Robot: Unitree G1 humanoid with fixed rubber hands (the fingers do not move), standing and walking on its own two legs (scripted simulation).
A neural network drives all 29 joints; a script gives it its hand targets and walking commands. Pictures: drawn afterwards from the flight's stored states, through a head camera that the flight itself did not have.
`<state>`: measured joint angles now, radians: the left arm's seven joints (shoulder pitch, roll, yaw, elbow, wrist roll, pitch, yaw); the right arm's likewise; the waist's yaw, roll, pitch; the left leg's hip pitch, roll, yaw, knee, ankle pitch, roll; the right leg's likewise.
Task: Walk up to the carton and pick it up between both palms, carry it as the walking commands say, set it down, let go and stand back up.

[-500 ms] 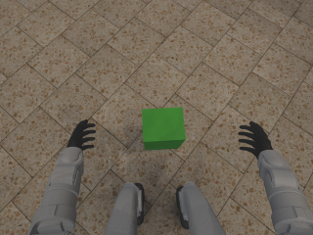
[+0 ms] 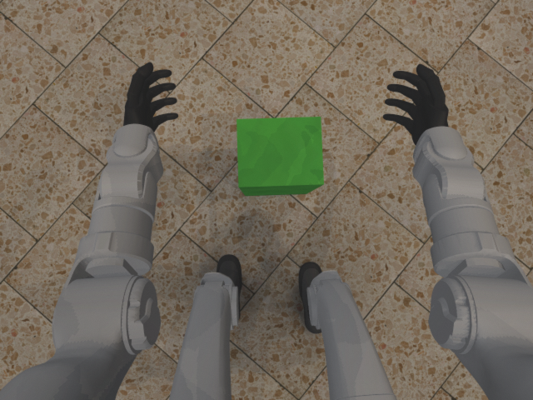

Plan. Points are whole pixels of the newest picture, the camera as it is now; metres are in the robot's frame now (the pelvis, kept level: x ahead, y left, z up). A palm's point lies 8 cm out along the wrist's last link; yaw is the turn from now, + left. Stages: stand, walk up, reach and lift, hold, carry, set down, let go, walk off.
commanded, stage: reach and lift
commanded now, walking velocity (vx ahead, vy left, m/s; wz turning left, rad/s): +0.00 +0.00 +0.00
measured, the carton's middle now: (277, 162) +0.49 -0.03 -0.52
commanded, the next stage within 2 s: none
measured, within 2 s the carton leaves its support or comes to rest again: neither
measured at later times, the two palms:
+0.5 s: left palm (168, 128) +0.49 +0.16 -0.19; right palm (391, 128) +0.48 -0.20 -0.19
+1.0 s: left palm (191, 146) +0.50 +0.16 -0.34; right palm (365, 144) +0.49 -0.20 -0.33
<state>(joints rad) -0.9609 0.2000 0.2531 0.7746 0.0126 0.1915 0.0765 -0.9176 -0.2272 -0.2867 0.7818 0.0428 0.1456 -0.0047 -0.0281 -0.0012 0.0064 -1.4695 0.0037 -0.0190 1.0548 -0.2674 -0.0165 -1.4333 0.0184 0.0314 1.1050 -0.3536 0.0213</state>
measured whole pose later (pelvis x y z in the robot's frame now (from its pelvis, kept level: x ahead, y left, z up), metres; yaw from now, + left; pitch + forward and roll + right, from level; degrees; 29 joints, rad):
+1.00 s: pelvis -0.03 +0.00 -0.20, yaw +1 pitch +46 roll +1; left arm -1.22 0.27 0.16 0.88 -0.13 0.15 0.15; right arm -1.19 -0.29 -0.19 0.88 0.14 0.13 -0.10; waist -0.03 -0.01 0.07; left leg -2.16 -0.01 -0.03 1.81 -0.45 -0.03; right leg -2.12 0.03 0.03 1.88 -0.56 0.02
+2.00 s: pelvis -0.05 +0.00 -0.28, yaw +0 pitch +31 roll +0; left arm -1.53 0.37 0.00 1.16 -0.30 0.04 0.16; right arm -1.45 -0.34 0.00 1.06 0.28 0.05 -0.16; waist -0.03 0.00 0.50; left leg -2.21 -0.02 -0.04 2.13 -0.47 -0.05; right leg -2.16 0.04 0.02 2.21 -0.60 0.03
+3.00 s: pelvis -0.05 +0.01 -0.29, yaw -2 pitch +28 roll +1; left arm -1.57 0.23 0.18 1.07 -0.12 0.19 0.22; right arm -1.42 -0.28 -0.10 0.92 0.12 0.24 -0.17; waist 0.00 0.00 0.53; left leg -2.17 -0.08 -0.06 2.20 -0.52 -0.08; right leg -2.14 0.11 0.07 2.25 -0.61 0.07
